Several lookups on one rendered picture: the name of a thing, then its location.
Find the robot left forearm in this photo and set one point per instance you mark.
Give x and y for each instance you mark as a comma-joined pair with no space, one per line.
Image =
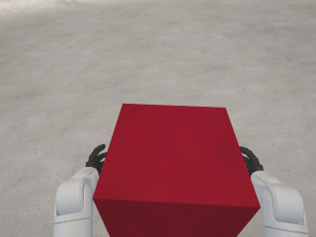
73,206

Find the robot left hand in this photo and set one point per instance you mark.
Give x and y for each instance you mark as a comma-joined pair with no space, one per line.
94,160

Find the robot right forearm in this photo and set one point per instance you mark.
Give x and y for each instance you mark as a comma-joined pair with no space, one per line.
283,212

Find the robot right hand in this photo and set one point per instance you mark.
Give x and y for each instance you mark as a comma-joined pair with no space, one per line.
252,162

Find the carton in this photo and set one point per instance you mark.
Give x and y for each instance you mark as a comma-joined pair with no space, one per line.
174,171

